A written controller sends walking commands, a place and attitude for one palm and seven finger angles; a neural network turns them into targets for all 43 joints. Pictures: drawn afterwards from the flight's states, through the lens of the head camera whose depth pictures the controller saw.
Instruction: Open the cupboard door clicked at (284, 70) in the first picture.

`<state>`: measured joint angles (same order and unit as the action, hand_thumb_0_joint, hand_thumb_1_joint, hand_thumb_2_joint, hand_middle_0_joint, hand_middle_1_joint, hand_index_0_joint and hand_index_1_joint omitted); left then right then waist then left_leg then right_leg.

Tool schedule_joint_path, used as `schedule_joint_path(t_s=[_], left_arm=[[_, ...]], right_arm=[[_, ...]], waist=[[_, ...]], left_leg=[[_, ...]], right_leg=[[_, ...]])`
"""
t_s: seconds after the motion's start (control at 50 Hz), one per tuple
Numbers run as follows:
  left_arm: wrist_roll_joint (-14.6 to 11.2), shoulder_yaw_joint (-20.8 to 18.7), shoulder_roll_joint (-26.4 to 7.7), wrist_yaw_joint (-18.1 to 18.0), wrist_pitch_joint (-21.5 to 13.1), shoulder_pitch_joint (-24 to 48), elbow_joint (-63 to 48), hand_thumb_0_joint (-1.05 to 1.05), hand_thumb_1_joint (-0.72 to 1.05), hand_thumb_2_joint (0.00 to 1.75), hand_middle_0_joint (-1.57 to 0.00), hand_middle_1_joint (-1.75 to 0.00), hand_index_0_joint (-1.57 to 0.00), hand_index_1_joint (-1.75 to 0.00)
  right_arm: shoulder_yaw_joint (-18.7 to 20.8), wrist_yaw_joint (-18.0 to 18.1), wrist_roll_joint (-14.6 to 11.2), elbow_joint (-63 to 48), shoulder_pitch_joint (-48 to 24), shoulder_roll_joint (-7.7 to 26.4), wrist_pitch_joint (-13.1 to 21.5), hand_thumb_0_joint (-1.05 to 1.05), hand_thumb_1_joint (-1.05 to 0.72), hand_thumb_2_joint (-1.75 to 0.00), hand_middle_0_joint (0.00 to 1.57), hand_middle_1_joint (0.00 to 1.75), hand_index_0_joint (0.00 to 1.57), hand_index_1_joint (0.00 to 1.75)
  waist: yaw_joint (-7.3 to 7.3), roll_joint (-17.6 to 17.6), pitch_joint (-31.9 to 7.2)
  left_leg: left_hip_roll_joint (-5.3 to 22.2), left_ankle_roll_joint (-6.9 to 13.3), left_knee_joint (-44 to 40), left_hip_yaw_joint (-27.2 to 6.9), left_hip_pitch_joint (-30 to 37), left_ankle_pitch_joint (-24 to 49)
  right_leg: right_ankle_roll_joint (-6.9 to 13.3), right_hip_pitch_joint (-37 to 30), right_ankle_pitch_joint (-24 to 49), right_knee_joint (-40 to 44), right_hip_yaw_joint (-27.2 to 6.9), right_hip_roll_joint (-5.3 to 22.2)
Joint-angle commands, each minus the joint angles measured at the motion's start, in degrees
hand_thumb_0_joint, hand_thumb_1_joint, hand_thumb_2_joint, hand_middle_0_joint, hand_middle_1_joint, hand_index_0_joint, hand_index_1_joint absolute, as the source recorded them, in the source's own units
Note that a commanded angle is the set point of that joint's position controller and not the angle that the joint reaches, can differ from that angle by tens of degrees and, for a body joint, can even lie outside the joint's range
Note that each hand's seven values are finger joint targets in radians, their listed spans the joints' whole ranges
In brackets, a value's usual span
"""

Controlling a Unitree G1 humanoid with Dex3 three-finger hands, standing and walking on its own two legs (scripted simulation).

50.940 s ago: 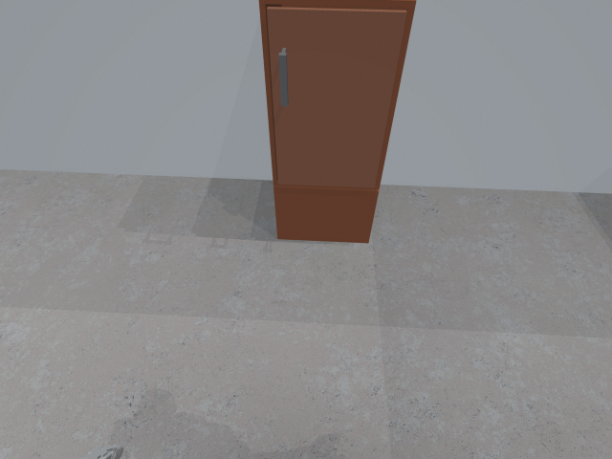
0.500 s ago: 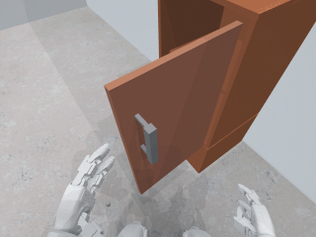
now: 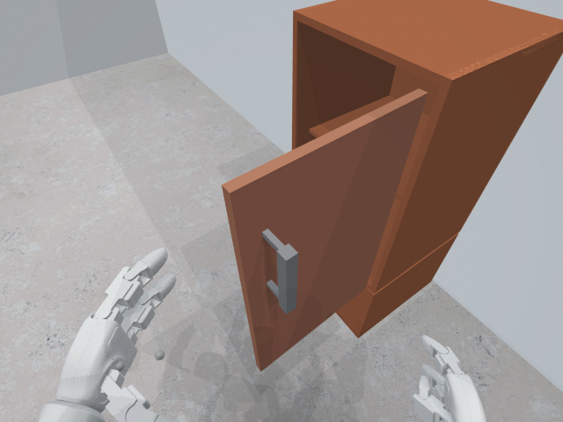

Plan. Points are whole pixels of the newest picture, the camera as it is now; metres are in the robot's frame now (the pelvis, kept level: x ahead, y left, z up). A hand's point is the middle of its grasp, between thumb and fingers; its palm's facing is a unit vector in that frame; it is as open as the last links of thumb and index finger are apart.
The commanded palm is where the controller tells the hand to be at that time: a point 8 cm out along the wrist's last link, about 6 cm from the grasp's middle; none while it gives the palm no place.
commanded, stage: draw the hand back to the body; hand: left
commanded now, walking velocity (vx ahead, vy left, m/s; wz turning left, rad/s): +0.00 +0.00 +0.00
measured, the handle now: (279, 272) +0.33 +0.03 +0.05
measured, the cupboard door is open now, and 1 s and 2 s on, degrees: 93 93 93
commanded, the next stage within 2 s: step back with the hand held close in 1.08 s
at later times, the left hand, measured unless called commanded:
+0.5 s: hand (68, 290) +0.21 +0.24 +0.17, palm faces +0.34 -0.86 -0.39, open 11.5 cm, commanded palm +0.17 +0.28 +0.20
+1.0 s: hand (46, 267) +0.22 +0.25 +0.20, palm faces +0.43 -0.81 -0.39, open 7.5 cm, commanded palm +0.17 +0.29 +0.22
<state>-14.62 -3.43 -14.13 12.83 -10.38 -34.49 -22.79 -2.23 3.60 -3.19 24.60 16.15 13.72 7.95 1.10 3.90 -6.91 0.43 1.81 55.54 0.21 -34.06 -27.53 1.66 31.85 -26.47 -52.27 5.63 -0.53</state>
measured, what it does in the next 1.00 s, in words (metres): rises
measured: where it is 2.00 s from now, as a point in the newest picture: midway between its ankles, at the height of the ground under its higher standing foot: outside the picture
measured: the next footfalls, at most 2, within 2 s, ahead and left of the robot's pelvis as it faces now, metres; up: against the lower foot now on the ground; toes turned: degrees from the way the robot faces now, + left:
none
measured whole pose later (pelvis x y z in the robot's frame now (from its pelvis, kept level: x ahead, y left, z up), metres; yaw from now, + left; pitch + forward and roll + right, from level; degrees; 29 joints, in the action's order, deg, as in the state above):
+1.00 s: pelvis +0.03 -0.01 +0.06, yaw -1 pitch -4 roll +0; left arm -3.8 -17.8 -18.9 -6.6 -3.2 -27.5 -22.4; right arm -1.1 4.2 -0.4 36.6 10.8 13.5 5.2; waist 4.3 4.0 1.1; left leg 0.0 1.3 24.2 2.2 -4.4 -15.5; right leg 1.7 3.5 -14.5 -22.3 3.1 -1.3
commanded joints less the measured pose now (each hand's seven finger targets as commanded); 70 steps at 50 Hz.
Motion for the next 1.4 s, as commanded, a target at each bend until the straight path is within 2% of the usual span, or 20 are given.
schedule_joint_path(t_s=[0.0,0.02,0.06,0.1,0.14,0.24,0.4,0.44,0.56,0.68,0.72,0.76,0.88,0.94,1.16,1.18,1.2,1.22,1.28,1.38], left_arm=[[7.0,-7.5,-12.9,-8.2,-0.3,3.3,-17.6,0.0,-0.29,0.39,-0.16,-0.3,-0.16,-0.3],[8.0,-4.8,-7.8,-12.0,1.7,0.1,-16.7,0.0,-0.26,0.4,-0.16,-0.3,-0.16,-0.3],[10.4,-3.9,-6.6,-16.1,3.9,-1.7,-15.6,0.0,-0.18,0.43,-0.16,-0.3,-0.16,-0.3],[11.7,-3.9,-7.6,-18.1,4.4,1.2,-18.2,0.0,-0.12,0.47,-0.16,-0.3,-0.16,-0.3],[12.6,-5.7,-9.5,-19.7,4.5,2.3,-17.8,0.0,-0.05,0.5,-0.17,-0.3,-0.17,-0.3],[13.1,-8.6,-10.6,-21.0,4.7,3.3,-16.4,0.0,0.13,0.57,-0.17,-0.3,-0.17,-0.3],[12.4,-13.2,-11.6,-21.0,4.6,5.2,-14.1,0.0,0.41,0.69,-0.18,-0.3,-0.18,-0.3],[12.4,-15.4,-13.5,-21.1,4.2,6.6,-14.6,0.0,0.48,0.72,-0.19,-0.3,-0.19,-0.3],[11.8,-18.9,-14.5,-21.1,4.0,9.4,-13.7,0.0,0.69,0.81,-0.19,-0.3,-0.19,-0.3],[11.2,-23.8,-17.6,-21.1,3.4,11.9,-13.9,0.0,0.9,0.9,-0.2,-0.3,-0.2,-0.3],[11.0,-21.0,-14.0,-20.5,3.7,9.9,-10.5,0.0,0.9,0.9,-0.2,-0.3,-0.2,-0.3],[10.9,-19.8,-13.2,-20.1,4.0,9.7,-9.6,0.0,0.9,0.9,-0.2,-0.3,-0.2,-0.3],[11.2,-22.0,-16.4,-20.5,3.1,11.9,-12.8,0.0,0.9,0.9,-0.2,-0.3,-0.2,-0.3],[11.3,-22.8,-17.5,-20.6,3.0,12.4,-13.0,0.0,0.9,0.9,-0.2,-0.3,-0.2,-0.3],[10.9,-21.1,-15.5,-20.4,2.1,12.8,-10.4,0.0,0.9,0.9,-0.2,-0.3,-0.2,-0.3],[11.0,-22.6,-17.9,-20.8,1.4,18.0,-13.5,0.0,0.9,0.9,-0.2,-0.3,-0.2,-0.3],[11.4,-29.5,-24.4,-21.1,-0.7,21.2,-14.0,0.0,0.9,0.9,-0.2,-0.3,-0.2,-0.3],[11.6,-26.3,-19.7,-20.5,-0.7,14.4,-8.7,0.0,0.9,0.9,-0.2,-0.3,-0.2,-0.3],[11.9,-23.9,-17.0,-20.1,-1.1,8.2,-9.1,0.0,0.9,0.9,-0.2,-0.3,-0.2,-0.3],[11.9,-25.3,-18.7,-20.9,-0.9,4.8,-12.5,0.0,0.9,0.9,-0.2,-0.3,-0.2,-0.3]], right_arm=[[2.7,2.3,1.0,-9.6,-5.9,5.3,2.9,0.0,-0.9,-0.9,0.2,0.3,0.2,0.3],[2.2,2.8,1.4,-9.3,-5.5,4.1,2.5,0.0,-0.9,-0.9,0.2,0.3,0.2,0.3],[1.9,2.9,1.7,-7.8,-5.7,4.2,1.8,0.0,-0.9,-0.9,0.2,0.3,0.2,0.3],[1.7,2.9,1.9,-7.2,-6.3,4.8,1.6,0.0,-0.9,-0.9,0.2,0.3,0.2,0.3],[1.6,3.1,2.2,-6.0,-7.0,5.0,2.1,0.0,-0.9,-0.9,0.2,0.3,0.2,0.3],[1.4,2.9,2.6,-3.5,-8.3,5.1,2.8,0.0,-0.9,-0.9,0.2,0.3,0.2,0.3],[1.8,1.9,2.9,-0.5,-10.3,5.2,2.6,0.0,-0.9,-0.9,0.2,0.3,0.2,0.3],[2.0,1.8,2.9,0.0,-10.8,5.5,2.4,0.0,-0.9,-0.9,0.2,0.3,0.2,0.3],[2.1,1.3,3.1,1.1,-11.4,5.4,1.7,0.0,-0.9,-0.9,0.2,0.3,0.2,0.3],[2.8,1.0,3.1,2.2,-11.7,5.4,1.2,0.0,-0.9,-0.9,0.2,0.3,0.2,0.3],[3.0,0.6,3.0,2.4,-11.6,5.5,0.7,0.0,-0.9,-0.9,0.2,0.3,0.2,0.3],[3.3,0.4,2.9,2.3,-12.1,5.8,0.1,0.0,-0.9,-0.9,0.2,0.3,0.2,0.3],[3.4,0.8,3.0,2.2,-12.9,5.6,0.1,0.0,-0.9,-0.9,0.2,0.3,0.2,0.3],[3.3,1.0,3.0,2.5,-13.4,5.6,0.5,0.0,-0.9,-0.9,0.2,0.3,0.2,0.3],[3.5,1.2,3.0,3.4,-13.7,5.2,1.2,0.0,-0.9,-0.9,0.2,0.3,0.2,0.3],[3.5,1.4,2.9,3.6,-13.8,5.4,1.6,0.0,-0.9,-0.9,0.2,0.3,0.2,0.3],[3.4,1.5,2.4,1.5,-12.5,6.4,0.5,0.0,-0.9,-0.9,0.2,0.3,0.2,0.3],[3.6,1.6,2.9,2.6,-12.2,5.7,-0.4,0.0,-0.9,-0.9,0.2,0.3,0.2,0.3],[4.0,1.4,3.1,1.6,-12.2,6.1,-2.0,0.0,-0.9,-0.9,0.2,0.3,0.2,0.3],[4.8,1.9,2.7,-0.2,-12.3,6.4,-3.8,0.0,-0.9,-0.9,0.2,0.3,0.2,0.3]], waist=[[2.86,-1.4,-3.4],[1.34,-1.0,-0.3],[1.1,-2.1,1.0],[0.86,0.3,0.6],[1.18,-1.4,0.3],[1.75,0.1,1.5],[2.25,-2.3,3.1],[2.59,-1.5,2.3],[2.8,0.4,3.8],[3.19,0.9,1.6],[2.71,-1.8,4.2],[2.64,-2.5,4.9],[3.13,-0.9,2.5],[3.25,0.3,3.5],[2.81,-0.6,6.5],[2.68,0.0,4.4],[0.08,-3.1,9.4],[-0.16,-5.6,8.1],[-0.25,-2.3,3.6],[-0.23,-2.8,-1.2]], left_leg=[[0.5,-0.4,-14.5,-2.3,5.7,9.7],[0.1,-0.5,-15.2,-1.8,6.7,8.8],[0.7,-0.4,-16.5,-2.1,8.7,10.2],[0.8,-0.4,-18.4,-2.6,11.5,11.3],[0.9,-0.4,-20.5,-2.9,13.5,13.3],[1.1,-0.8,-24.9,-2.8,18.1,19.6],[1.7,-1.3,-30.1,-2.1,23.9,26.7],[1.6,-1.2,-30.8,-1.7,25.0,27.6],[1.5,-1.4,-32.9,-1.3,27.2,30.6],[1.6,-1.4,-33.1,-0.6,30.0,35.2],[1.7,-1.2,-33.4,-0.2,29.6,34.3],[1.8,-0.8,-33.7,0.0,29.7,34.3],[1.1,-0.4,-33.8,0.3,30.2,30.9],[0.9,-0.5,-33.9,0.4,29.9,28.7],[0.7,-0.1,-34.8,0.7,29.9,23.0],[0.5,0.0,-34.6,0.5,30.6,23.6],[1.6,0.7,-32.7,-1.1,26.7,19.7],[1.5,0.7,-31.2,-1.4,27.1,20.0],[2.1,0.3,-30.9,-0.6,27.5,24.7],[3.6,-0.1,-31.3,-1.0,26.1,31.1]], right_leg=[[0.2,-5.5,8.2,14.0,-5.8,0.6],[0.0,-4.8,7.3,15.9,-5.5,1.0],[-0.1,-6.5,8.3,17.0,-4.6,1.0],[-0.1,-7.9,9.1,18.0,-4.1,1.1],[-0.1,-10.7,10.9,19.3,-3.7,1.0],[-0.1,-16.3,15.4,22.3,-3.4,1.2],[-0.4,-22.4,20.6,26.9,-3.4,1.0],[-0.3,-24.2,21.7,28.0,-3.5,1.0],[-0.2,-26.3,24.4,29.9,-3.8,1.0],[-0.3,-28.2,28.4,30.8,-4.2,1.1],[-0.6,-27.2,27.9,31.5,-3.9,0.9],[-0.7,-27.3,28.6,32.0,-4.0,1.1],[-0.5,-28.5,27.8,32.4,-4.9,1.2],[-0.4,-28.1,26.5,33.3,-5.1,1.2],[-0.8,-25.9,20.8,35.5,-5.7,1.2],[-0.7,-26.7,21.7,35.4,-6.0,1.3],[-0.7,-20.0,23.5,38.3,-11.6,3.9],[-0.5,-19.9,24.9,38.2,-11.5,5.2],[-0.6,-21.4,30.9,35.1,-10.3,6.0],[-1.1,-23.6,35.0,31.0,-9.0,5.2]])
